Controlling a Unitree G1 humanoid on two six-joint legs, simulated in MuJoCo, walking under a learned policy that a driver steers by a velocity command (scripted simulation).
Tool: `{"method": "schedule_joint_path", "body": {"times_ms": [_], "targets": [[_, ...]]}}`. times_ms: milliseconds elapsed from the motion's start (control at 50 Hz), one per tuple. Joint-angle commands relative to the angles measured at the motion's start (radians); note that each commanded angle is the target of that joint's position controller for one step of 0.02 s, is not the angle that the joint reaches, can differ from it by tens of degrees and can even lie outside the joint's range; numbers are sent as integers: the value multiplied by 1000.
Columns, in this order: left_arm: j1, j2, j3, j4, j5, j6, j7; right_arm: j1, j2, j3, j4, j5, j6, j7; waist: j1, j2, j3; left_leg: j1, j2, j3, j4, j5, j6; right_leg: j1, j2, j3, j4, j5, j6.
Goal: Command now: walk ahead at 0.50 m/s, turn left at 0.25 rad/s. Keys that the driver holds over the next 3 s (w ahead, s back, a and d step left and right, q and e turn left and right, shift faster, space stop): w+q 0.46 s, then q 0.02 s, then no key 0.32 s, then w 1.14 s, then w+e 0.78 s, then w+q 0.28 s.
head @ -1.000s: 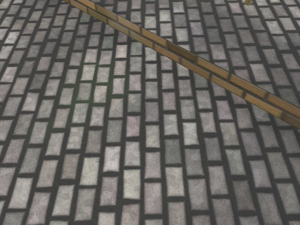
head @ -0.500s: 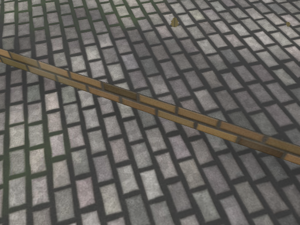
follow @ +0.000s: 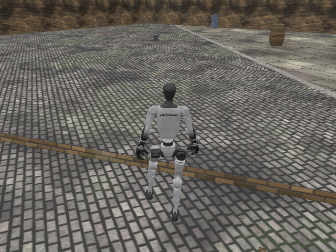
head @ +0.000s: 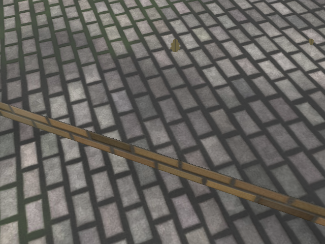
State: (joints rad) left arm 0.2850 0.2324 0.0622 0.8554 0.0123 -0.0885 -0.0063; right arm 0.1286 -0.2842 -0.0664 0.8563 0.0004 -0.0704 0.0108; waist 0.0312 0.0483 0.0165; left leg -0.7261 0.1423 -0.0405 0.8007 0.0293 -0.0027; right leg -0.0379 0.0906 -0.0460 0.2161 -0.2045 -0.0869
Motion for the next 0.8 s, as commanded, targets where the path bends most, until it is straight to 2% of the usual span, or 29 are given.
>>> {"method": "schedule_joint_path", "body": {"times_ms": [20,60,100,120,160,180,200,220,240,260,280,300,320,380,420,460,500,540,580,620,640,660,680,700,720,740,760,780,800], "targets": [[73,128,22,-8,11,-22,-3,-87,1,17,-76,-52,25,43,32,-107,61,138,-56,100,-117,119,18,-102,-230,-19,-128,324,-60],[77,133,22,4,17,-22,5,-113,-19,16,-94,-38,32,56,32,-117,81,114,-64,96,-164,99,39,-11,-264,-36,-116,365,-49],[69,149,24,12,24,-15,17,-113,-42,12,-110,-40,27,60,18,-121,76,99,-83,104,-215,-6,67,109,-299,-52,-56,499,-40],[60,161,26,12,27,-12,23,-93,-52,8,-110,-42,25,57,4,-129,58,128,-110,123,-232,-72,85,152,-308,-67,5,651,-30],[52,187,30,15,33,-1,32,19,-78,-4,-90,-46,26,44,-44,-162,-24,243,-184,165,-243,-221,135,215,-317,-88,226,965,-20],[56,195,28,15,34,9,34,146,-99,-17,-57,-52,20,36,-97,-152,-97,376,-221,167,-294,-237,167,198,-306,-108,424,974,-10],[51,185,21,-9,27,11,37,321,-156,-38,-19,-66,14,25,-172,-93,-206,652,-126,32,-310,-195,225,11,-285,-129,707,752,10],[126,91,-1,-71,-8,1,14,353,-295,-80,-27,-60,17,15,-112,183,-330,999,168,-490,-339,-163,399,-433,-94,-130,1111,60,68],[45,135,6,-71,16,-6,9,328,-263,-75,-28,-17,27,19,-133,99,-366,1053,200,-731,-478,-117,426,-613,-21,66,1231,-306,64],[-29,135,2,-90,15,-14,2,268,-232,-69,-31,-7,32,14,-120,16,-222,944,172,-546,-479,-150,387,-684,-102,118,1220,-212,53],[-41,130,-6,-91,11,-24,-1,219,-163,-51,-35,-7,35,12,-92,-55,-113,792,136,-438,-509,-110,345,-658,-148,104,1123,-135,55],[-49,130,-4,-90,19,-17,0,188,-124,-38,-37,-6,36,8,-59,-73,-42,674,85,-360,-536,-46,308,-609,-175,98,1041,-121,65],[-33,128,-7,-93,35,3,1,165,-99,-28,-35,1,35,3,-26,-56,-19,588,40,-295,-560,7,286,-545,-190,94,986,-116,84],[-4,109,-15,-92,42,43,-6,179,-133,-34,-34,-1,17,5,-4,-13,-33,521,-15,-218,-582,76,287,-496,-192,65,882,-92,120],[-68,107,-19,-115,40,48,-8,201,-156,-41,-32,-3,15,5,-20,1,-5,513,-31,-213,-606,35,279,-534,-195,50,781,-29,142],[-152,108,-22,-140,36,48,-9,232,-155,-42,-29,-3,18,6,-53,17,19,539,-46,-223,-617,-19,261,-572,-194,47,662,51,157],[-198,101,-26,-152,27,43,-10,253,-157,-43,-22,-4,21,3,-72,23,30,576,-57,-196,-571,171,234,-564,-170,37,553,108,159],[-209,93,-32,-153,18,34,-8,273,-155,-41,-14,-6,24,-2,-87,29,-1,620,-63,-156,-500,398,203,-513,-138,19,479,153,144],[-212,101,-32,-152,13,25,-3,280,-145,-35,-12,-11,27,-7,-98,39,-27,655,-60,-156,-444,476,173,-458,-108,16,420,165,120],[-165,126,-24,-136,17,17,6,261,-142,-31,-15,-16,29,-16,-78,50,-39,689,-45,-190,-375,511,142,-386,-88,38,352,135,91],[-105,144,-17,-116,20,11,12,238,-149,-31,-19,-14,27,-21,-48,50,-49,697,-44,-209,-319,535,125,-322,-77,44,299,135,72],[-22,147,-14,-89,27,0,18,207,-153,-30,-23,-1,23,-23,4,24,-70,687,-70,-196,-222,534,100,-216,-80,37,195,248,53],[62,189,-7,-75,39,-16,25,204,-123,-18,-44,6,15,-23,32,-45,-146,604,-119,-181,-68,344,71,-33,-209,140,195,535,24],[94,265,5,-91,36,-11,26,333,-48,-2,-54,23,14,-27,-16,-254,-264,458,-243,-93,193,-336,45,169,-484,385,274,1089,-104],[84,244,9,-79,0,13,19,412,-73,-7,-23,14,36,-36,-34,-316,-350,383,-290,-60,322,-680,40,171,-558,555,242,1119,-217],[26,170,-9,-93,-14,22,10,382,-104,-11,11,-15,54,-37,-44,-159,-246,362,-246,-99,370,-647,36,61,-501,477,203,901,-204],[-34,119,-26,-98,-11,28,11,317,-96,-10,10,-26,62,-30,-44,-120,-153,347,-221,-97,343,-598,28,-26,-434,383,164,726,-161],[-73,84,-41,-95,-4,33,17,275,-80,-6,5,-25,72,-23,-52,-126,-92,366,-193,-96,275,-558,15,-103,-380,303,118,640,-124],[-95,83,-46,-84,-1,35,25,255,-66,0,3,-26,83,-16,-65,-163,-62,408,-177,-83,201,-521,1,-164,-336,240,87,591,-103]]}}
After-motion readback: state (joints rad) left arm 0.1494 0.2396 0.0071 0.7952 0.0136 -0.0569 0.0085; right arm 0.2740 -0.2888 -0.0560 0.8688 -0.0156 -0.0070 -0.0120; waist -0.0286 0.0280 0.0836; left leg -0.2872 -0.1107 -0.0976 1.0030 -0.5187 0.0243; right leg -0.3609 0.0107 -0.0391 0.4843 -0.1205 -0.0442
